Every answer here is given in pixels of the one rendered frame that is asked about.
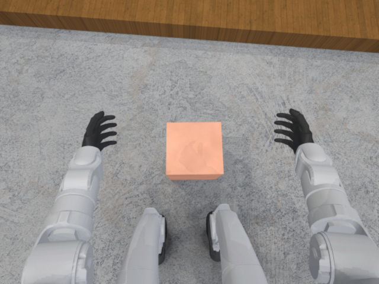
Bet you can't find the robot foot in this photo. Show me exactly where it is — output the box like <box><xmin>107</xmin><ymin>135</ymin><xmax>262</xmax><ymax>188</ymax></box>
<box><xmin>206</xmin><ymin>211</ymin><xmax>221</xmax><ymax>262</ymax></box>
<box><xmin>159</xmin><ymin>214</ymin><xmax>167</xmax><ymax>265</ymax></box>

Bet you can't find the left robot upper arm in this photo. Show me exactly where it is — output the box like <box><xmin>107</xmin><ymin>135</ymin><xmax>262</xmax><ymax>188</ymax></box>
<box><xmin>23</xmin><ymin>240</ymin><xmax>94</xmax><ymax>284</ymax></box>

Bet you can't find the robot left hand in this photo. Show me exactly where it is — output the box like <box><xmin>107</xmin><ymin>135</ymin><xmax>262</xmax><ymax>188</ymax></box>
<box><xmin>82</xmin><ymin>111</ymin><xmax>117</xmax><ymax>151</ymax></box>

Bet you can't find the right robot foot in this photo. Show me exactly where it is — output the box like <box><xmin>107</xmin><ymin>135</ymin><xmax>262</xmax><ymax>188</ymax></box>
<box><xmin>206</xmin><ymin>211</ymin><xmax>221</xmax><ymax>262</ymax></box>

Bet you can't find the right robot upper arm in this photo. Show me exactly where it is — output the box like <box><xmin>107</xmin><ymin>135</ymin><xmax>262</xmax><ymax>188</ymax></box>
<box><xmin>309</xmin><ymin>231</ymin><xmax>379</xmax><ymax>284</ymax></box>

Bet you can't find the left robot foot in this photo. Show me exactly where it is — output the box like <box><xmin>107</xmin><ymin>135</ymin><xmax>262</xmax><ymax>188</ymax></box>
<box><xmin>159</xmin><ymin>214</ymin><xmax>167</xmax><ymax>265</ymax></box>

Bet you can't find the robot left forearm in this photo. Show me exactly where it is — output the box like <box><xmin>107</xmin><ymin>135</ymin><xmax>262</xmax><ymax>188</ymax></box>
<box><xmin>21</xmin><ymin>146</ymin><xmax>104</xmax><ymax>284</ymax></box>

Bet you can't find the robot right hand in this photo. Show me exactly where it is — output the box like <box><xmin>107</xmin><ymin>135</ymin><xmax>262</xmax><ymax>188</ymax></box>
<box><xmin>274</xmin><ymin>108</ymin><xmax>314</xmax><ymax>155</ymax></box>

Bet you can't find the robot right forearm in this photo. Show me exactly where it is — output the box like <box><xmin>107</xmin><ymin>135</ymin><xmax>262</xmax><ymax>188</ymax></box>
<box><xmin>294</xmin><ymin>143</ymin><xmax>379</xmax><ymax>252</ymax></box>

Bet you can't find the carton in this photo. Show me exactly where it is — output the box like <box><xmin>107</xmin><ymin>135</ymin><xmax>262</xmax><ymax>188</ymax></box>
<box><xmin>166</xmin><ymin>122</ymin><xmax>224</xmax><ymax>180</ymax></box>

